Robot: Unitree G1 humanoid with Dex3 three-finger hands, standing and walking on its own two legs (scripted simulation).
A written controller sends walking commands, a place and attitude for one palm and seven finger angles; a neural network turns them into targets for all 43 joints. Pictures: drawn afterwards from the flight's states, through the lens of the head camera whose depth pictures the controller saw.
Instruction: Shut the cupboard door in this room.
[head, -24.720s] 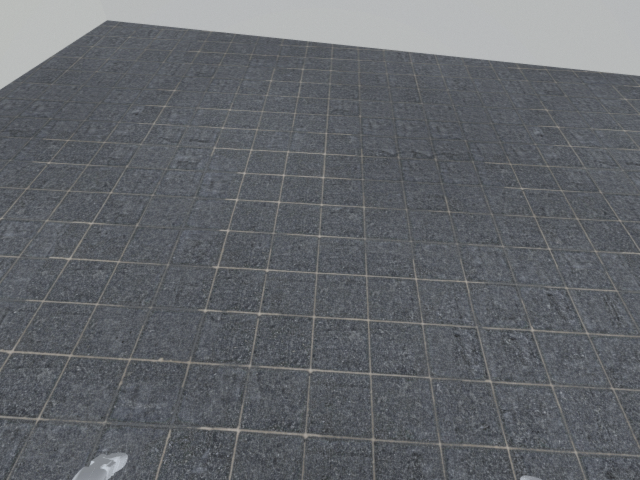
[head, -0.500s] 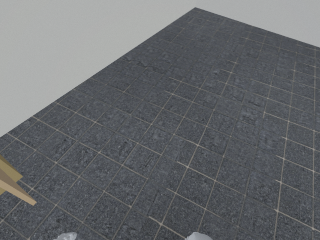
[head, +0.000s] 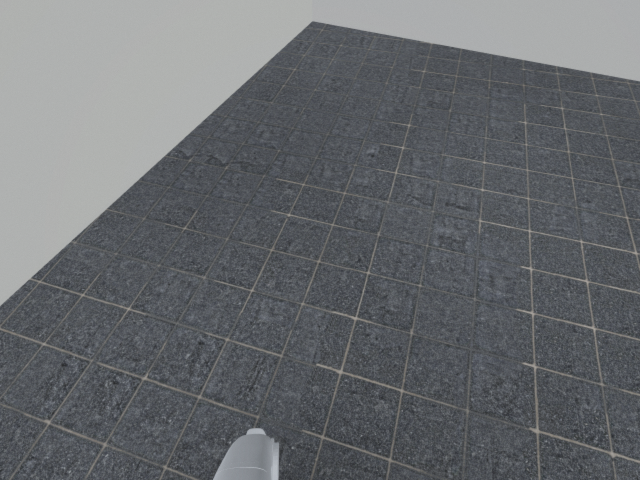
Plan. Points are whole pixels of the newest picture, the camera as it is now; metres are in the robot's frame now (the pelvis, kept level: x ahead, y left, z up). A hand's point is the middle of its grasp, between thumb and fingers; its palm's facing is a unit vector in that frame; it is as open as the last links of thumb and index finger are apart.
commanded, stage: walk around to get in front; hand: left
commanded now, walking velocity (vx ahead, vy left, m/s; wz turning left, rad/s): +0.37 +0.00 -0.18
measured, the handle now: out of the picture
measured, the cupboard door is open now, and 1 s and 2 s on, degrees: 92 92 92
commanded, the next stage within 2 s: none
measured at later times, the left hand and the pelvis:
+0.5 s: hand (217, 355) +0.32 +0.21 -0.16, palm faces -0.11 -0.98 -0.17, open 7.4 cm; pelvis +0.22 +0.04 +0.00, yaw -8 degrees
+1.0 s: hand (262, 299) +0.44 +0.15 -0.17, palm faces -0.08 -0.97 -0.21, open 7.2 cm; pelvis +0.42 -0.04 +0.00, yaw -8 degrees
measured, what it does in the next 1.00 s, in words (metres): walks ahead: left foot, then right foot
